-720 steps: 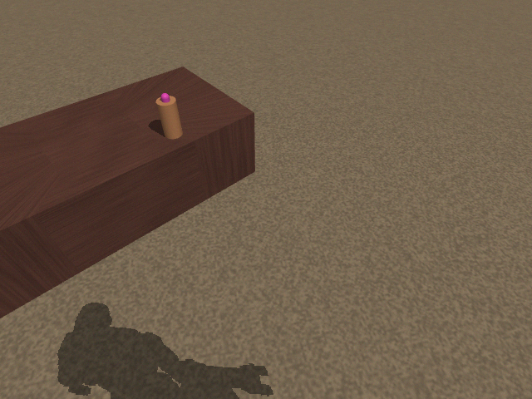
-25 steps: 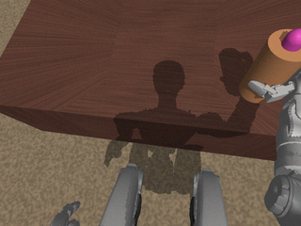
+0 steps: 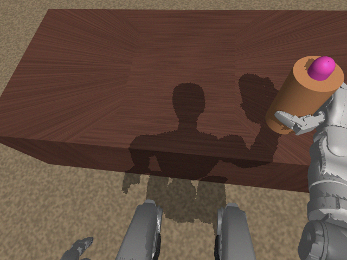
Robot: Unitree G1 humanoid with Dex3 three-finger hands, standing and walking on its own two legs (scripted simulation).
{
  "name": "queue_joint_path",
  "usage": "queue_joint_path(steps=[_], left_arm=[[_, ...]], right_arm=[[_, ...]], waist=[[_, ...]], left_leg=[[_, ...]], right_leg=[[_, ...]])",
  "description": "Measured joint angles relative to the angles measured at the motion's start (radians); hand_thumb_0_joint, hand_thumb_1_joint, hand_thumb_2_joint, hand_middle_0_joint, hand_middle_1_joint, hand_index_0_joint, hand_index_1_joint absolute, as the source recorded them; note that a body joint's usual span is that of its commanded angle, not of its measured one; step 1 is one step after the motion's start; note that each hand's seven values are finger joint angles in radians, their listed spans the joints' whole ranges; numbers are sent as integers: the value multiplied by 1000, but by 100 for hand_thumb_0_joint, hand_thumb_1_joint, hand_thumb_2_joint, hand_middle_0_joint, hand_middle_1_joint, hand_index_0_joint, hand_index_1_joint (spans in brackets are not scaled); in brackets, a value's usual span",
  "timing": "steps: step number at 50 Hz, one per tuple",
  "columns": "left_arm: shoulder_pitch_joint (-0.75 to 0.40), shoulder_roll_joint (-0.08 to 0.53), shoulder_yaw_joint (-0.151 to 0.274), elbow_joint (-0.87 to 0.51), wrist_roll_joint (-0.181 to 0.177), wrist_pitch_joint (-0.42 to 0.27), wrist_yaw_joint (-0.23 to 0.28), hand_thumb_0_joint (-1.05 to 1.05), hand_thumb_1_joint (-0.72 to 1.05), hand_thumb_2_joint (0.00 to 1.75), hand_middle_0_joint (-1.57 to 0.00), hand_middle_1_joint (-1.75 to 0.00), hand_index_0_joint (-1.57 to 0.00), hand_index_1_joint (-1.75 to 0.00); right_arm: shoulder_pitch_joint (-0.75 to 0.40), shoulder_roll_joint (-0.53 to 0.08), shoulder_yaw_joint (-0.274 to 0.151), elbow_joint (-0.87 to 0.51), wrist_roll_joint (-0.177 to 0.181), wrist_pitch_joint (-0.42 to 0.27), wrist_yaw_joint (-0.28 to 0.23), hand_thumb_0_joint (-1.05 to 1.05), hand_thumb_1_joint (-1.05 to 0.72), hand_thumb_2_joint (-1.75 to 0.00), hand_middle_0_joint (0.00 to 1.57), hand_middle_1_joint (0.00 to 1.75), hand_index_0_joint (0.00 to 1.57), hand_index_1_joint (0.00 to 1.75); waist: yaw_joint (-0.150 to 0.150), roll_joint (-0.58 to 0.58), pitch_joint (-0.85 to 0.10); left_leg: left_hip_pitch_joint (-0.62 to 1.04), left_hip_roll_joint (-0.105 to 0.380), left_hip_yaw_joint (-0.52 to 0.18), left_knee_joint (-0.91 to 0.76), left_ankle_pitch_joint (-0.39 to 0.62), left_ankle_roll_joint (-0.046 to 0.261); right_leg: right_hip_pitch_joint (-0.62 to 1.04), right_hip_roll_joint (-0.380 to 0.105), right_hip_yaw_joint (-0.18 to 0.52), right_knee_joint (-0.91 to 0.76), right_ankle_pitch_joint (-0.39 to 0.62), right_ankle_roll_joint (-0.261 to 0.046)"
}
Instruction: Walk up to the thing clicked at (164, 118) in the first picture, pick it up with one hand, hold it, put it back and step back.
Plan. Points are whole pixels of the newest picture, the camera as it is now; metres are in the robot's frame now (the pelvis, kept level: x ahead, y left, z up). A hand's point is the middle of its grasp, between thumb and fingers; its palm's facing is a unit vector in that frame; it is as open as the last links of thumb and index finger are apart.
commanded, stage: lift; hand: right
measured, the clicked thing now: (300, 95) +0.47 -0.22 +0.05
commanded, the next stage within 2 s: hold in 1.26 s
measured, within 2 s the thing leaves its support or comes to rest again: neither
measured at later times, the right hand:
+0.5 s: hand (326, 94) +0.41 -0.21 +0.14, palm faces +0.21 +0.98 +0.00, open 11.3 cm
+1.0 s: hand (336, 86) +0.39 -0.19 +0.19, palm faces +0.20 +0.98 +0.00, open 11.3 cm
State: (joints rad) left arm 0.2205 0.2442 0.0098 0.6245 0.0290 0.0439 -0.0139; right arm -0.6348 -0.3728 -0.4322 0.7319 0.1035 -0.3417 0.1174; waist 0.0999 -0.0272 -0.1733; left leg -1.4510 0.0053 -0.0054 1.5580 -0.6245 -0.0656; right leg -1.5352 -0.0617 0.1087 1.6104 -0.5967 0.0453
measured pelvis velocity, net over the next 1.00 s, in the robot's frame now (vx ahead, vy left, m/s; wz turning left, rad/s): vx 0.04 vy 0.00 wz -0.04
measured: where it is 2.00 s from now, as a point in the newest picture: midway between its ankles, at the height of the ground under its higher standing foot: outside the picture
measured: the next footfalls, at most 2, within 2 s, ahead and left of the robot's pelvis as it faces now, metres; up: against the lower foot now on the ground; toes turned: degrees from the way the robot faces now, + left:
none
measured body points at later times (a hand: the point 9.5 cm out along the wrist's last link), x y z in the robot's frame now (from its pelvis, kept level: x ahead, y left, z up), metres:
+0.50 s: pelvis +0.02 +0.00 +0.09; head +0.12 -0.02 +0.53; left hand +0.16 +0.26 -0.01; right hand +0.39 -0.26 +0.14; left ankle +0.05 +0.16 -0.54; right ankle +0.06 -0.14 -0.54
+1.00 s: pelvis +0.04 +0.00 +0.13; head +0.10 -0.01 +0.58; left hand +0.17 +0.24 +0.02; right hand +0.37 -0.24 +0.19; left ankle +0.05 +0.16 -0.54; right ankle +0.06 -0.14 -0.54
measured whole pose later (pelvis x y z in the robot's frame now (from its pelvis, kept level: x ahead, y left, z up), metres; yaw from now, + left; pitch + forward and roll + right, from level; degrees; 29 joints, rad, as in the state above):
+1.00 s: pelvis +0.04 +0.00 +0.13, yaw -2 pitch +12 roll +2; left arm 0.25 0.21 0.02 0.65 0.00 -0.01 0.03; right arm -0.20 -0.19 -0.20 0.42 0.15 -0.33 0.01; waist 0.03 -0.02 -0.09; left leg -0.72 0.03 -0.02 0.98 -0.47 -0.06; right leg -0.79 -0.06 0.04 1.02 -0.45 0.04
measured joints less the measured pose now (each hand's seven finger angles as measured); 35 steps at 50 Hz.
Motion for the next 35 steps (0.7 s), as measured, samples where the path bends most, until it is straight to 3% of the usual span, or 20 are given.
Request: queue_joint_path(steps=[17, 35], left_arm=[[6, -3, 16, 0, -26, -29, 28, 1, 92, 89, -20, -31, -21, -30], [17, -16, 14, 4, -24, -46, 33, 1, 90, 90, -20, -30, -19, -30]], right_arm=[[224, 102, 109, -192, 41, 39, -53, 0, 57, -104, 68, 104, 67, 103], [371, 155, 190, -282, 48, 26, -87, 0, 57, -104, 68, 104, 67, 103]], waist=[[-40, -3, 15], [-53, 7, 58]], left_leg=[[322, 8, 7, -257, 59, 6], [593, 19, -3, -481, 129, 6]], right_leg=[[326, -6, -20, -256, 54, -2], [605, -3, -50, -482, 119, -8]])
